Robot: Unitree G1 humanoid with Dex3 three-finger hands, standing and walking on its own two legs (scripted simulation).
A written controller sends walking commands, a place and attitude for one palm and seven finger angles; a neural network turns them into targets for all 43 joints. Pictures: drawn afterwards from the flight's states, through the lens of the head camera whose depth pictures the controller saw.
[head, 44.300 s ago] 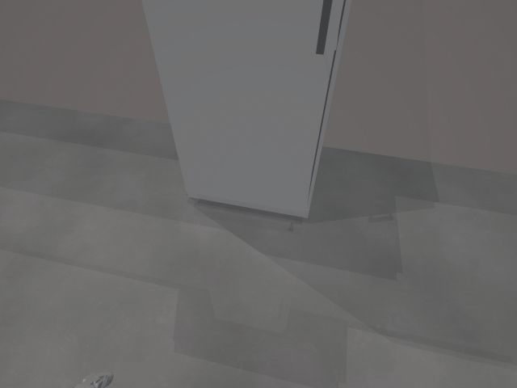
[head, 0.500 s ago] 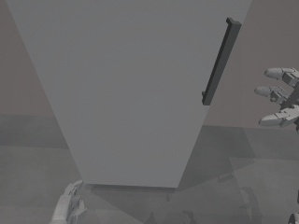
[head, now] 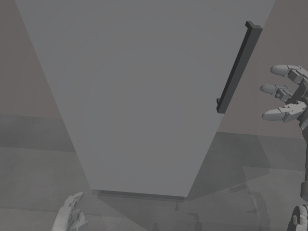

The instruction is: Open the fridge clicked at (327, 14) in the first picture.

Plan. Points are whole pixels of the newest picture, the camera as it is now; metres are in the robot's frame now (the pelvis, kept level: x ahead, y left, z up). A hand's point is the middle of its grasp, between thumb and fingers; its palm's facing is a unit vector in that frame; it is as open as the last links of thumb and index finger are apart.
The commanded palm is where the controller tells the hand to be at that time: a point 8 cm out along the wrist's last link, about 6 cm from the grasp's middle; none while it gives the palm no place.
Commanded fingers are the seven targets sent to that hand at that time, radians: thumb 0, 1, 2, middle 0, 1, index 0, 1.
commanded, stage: move the hooked fingers beside the handle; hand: right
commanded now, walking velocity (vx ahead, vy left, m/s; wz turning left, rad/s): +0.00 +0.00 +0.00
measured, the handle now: (233, 72) +0.48 -0.18 +0.22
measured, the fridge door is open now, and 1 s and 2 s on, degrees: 0 0 0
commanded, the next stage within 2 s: none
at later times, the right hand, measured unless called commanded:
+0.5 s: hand (264, 89) +0.40 -0.24 +0.22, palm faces +0.05 +1.00 +0.00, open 14.0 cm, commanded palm +0.38 -0.29 +0.23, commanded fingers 0.00 0.50 -0.30 0.30 1.20 0.30 1.20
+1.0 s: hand (270, 91) +0.40 -0.25 +0.22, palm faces +0.08 +1.00 +0.00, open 14.0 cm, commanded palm +0.38 -0.29 +0.23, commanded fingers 0.00 0.50 -0.30 0.30 1.20 0.30 1.20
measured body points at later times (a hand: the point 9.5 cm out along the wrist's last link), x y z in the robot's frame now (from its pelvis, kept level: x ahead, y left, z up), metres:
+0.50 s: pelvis +0.00 +0.00 +0.00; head -0.01 +0.01 +0.45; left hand +0.14 +0.25 -0.10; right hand +0.39 -0.29 +0.23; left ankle -0.05 +0.10 -0.74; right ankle +0.05 -0.12 -0.74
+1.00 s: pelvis -0.01 -0.01 +0.00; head -0.02 +0.00 +0.45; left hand +0.12 +0.25 -0.10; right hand +0.39 -0.31 +0.22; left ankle -0.05 +0.10 -0.74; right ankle +0.05 -0.12 -0.74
